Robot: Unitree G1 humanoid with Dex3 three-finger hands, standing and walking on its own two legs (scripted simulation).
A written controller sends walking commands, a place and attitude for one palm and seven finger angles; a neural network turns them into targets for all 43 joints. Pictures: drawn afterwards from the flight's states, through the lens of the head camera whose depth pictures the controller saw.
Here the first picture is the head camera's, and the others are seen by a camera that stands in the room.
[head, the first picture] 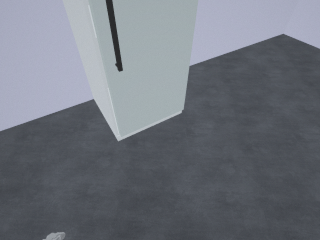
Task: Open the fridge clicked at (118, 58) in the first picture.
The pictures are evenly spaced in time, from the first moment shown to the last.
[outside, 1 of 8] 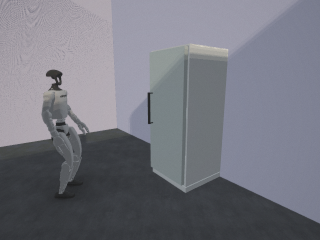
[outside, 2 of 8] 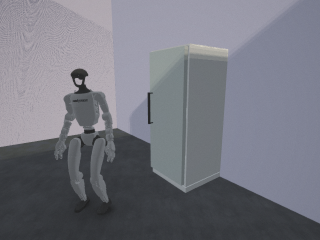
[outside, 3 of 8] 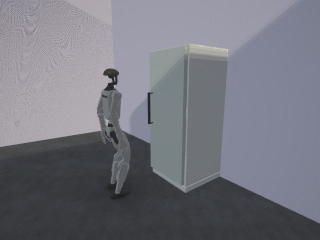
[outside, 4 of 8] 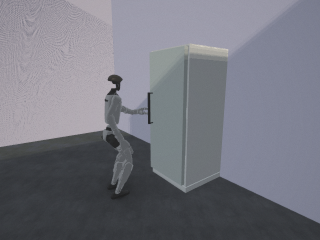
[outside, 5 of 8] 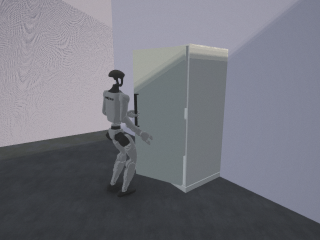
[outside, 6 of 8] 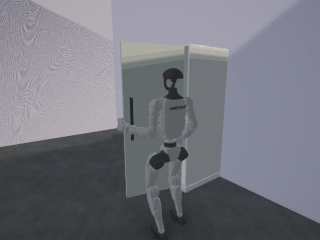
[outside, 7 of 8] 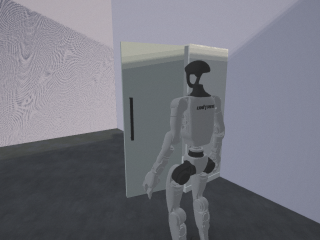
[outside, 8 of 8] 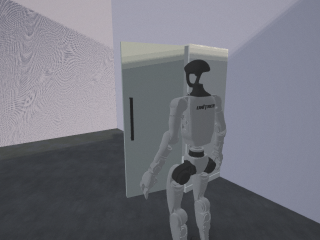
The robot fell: no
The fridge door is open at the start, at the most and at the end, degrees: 0 81 74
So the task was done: yes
